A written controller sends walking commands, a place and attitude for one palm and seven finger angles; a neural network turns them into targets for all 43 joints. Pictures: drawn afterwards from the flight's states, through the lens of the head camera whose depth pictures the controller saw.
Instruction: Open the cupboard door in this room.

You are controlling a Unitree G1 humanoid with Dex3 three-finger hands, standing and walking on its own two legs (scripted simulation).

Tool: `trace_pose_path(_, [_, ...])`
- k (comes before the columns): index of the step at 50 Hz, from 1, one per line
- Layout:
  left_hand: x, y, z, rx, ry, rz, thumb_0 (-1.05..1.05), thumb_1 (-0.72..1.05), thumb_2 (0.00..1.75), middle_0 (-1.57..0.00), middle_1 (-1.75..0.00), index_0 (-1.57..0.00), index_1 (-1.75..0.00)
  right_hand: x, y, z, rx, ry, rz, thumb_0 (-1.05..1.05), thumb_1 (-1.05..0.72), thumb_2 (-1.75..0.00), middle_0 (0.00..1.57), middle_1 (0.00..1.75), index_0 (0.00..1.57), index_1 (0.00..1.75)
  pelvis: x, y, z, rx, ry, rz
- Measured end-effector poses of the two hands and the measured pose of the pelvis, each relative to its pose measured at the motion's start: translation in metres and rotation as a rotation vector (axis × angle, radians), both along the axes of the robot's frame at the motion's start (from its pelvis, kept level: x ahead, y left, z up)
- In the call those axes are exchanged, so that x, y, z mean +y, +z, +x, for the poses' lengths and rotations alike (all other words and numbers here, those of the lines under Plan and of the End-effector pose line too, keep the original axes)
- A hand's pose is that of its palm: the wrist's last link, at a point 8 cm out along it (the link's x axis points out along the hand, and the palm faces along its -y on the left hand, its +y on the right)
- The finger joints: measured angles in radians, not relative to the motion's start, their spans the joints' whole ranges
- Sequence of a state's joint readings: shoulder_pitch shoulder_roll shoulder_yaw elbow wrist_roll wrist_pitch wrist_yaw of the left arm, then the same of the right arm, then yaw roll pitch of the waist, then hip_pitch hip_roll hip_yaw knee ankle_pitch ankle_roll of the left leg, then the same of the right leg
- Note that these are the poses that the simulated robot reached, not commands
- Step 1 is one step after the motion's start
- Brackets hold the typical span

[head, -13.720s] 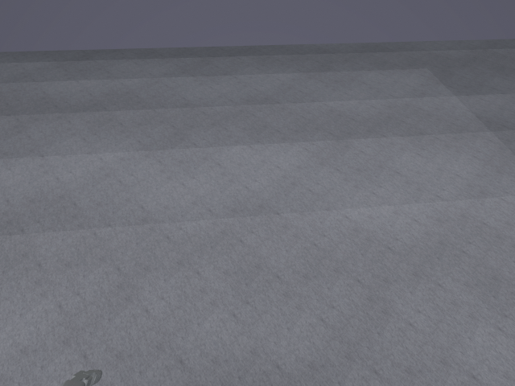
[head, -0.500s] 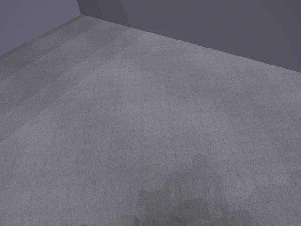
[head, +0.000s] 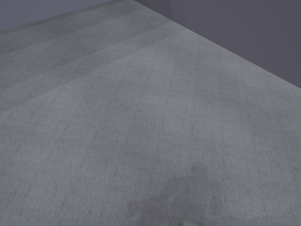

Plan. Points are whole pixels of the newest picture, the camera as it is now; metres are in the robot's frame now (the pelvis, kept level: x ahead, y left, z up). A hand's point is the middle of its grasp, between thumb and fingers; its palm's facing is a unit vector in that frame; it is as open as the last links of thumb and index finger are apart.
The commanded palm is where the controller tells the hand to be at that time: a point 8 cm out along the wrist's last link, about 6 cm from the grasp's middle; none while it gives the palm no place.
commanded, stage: turn or walk to find it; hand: left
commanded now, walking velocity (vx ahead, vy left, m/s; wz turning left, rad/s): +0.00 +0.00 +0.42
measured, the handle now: out of the picture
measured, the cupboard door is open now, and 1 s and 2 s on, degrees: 0 0 0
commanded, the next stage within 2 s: none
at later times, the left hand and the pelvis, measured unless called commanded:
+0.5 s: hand out of the picture -0.02 +0.16 -0.16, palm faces +0.26 -0.93 -0.25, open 7.4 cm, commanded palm none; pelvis -0.03 -0.04 +0.00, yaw +14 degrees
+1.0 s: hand out of the picture -0.07 +0.22 -0.16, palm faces +0.44 -0.86 -0.25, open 7.4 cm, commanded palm none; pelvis -0.06 -0.01 +0.00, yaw +25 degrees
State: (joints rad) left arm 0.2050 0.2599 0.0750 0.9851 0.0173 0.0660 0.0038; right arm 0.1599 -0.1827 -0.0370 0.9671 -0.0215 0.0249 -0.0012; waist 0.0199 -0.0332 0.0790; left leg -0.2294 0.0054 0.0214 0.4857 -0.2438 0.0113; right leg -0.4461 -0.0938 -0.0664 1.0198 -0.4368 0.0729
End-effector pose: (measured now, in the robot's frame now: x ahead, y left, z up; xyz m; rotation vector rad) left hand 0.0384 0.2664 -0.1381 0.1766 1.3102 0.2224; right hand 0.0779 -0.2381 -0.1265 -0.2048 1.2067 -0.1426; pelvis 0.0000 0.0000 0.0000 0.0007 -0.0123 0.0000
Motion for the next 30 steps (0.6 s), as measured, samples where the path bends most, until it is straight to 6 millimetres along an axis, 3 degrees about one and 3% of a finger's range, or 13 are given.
trace_pose_path(5, [-0.012,0.01,0.009,-0.06,0.008,0.018,0.01,0.91,0.9,-0.19,-0.3,-0.2,-0.3,-0.004,-0.008,0.0,0.005,0.023,0.03,0.0,-0.91,-0.89,0.2,0.3,0.2,0.3,-0.009,0.0,-0.006,0.006,0.04,0.007])
trace_pose_path(11, [-0.041,0.016,0.009,-0.141,0.018,0.049,0.01,0.9,0.9,-0.19,-0.3,-0.2,-0.3,-0.029,-0.03,-0.003,0.025,0.04,0.066,0.0,-0.91,-0.89,0.2,0.3,0.2,0.3,-0.033,-0.01,-0.013,0.001,0.099,0.015])
trace_pose_path(17, [-0.064,0.024,-0.024,-0.129,0.089,0.037,0.01,0.9,0.9,-0.2,-0.3,-0.21,-0.3,-0.047,-0.025,-0.004,0.069,0.087,0.054,0.01,-0.91,-0.89,0.2,0.3,0.2,0.3,-0.044,-0.001,-0.019,-0.014,0.162,0.035])
trace_pose_path(22, [-0.07,0.02,-0.053,-0.092,0.151,0.017,0.01,0.9,0.9,-0.2,-0.3,-0.21,-0.3,-0.051,-0.019,-0.006,0.105,0.131,0.03,0.01,-0.91,-0.89,0.2,0.3,0.2,0.3,-0.045,0.002,-0.022,-0.013,0.213,0.038])
trace_pose_path(26, [-0.064,0.013,-0.082,-0.058,0.204,0.002,0.01,0.91,0.9,-0.2,-0.3,-0.21,-0.3,-0.041,-0.015,0.0,0.123,0.186,0.006,0.01,-0.91,-0.9,0.2,0.3,0.2,0.3,-0.039,0.001,-0.028,-0.008,0.25,0.033])
trace_pose_path(30, [-0.049,0.0,-0.116,-0.018,0.266,-0.014,0.01,0.9,0.9,-0.2,-0.3,-0.21,-0.3,-0.018,-0.011,0.015,0.091,0.254,-0.017,0.01,-0.91,-0.9,0.2,0.3,0.2,0.3,-0.026,-0.003,-0.037,-0.006,0.29,0.019])
